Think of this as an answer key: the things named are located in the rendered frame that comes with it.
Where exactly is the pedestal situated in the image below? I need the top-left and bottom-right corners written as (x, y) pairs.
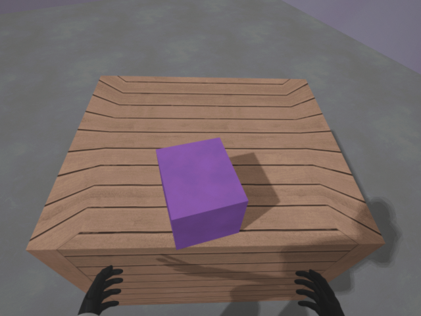
top-left (26, 76), bottom-right (385, 305)

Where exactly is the right robot hand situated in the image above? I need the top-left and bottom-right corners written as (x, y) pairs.
top-left (294, 269), bottom-right (345, 316)

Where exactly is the carton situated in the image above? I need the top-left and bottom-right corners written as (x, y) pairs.
top-left (156, 138), bottom-right (249, 250)

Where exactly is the left robot hand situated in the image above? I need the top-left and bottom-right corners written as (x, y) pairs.
top-left (78, 265), bottom-right (123, 316)

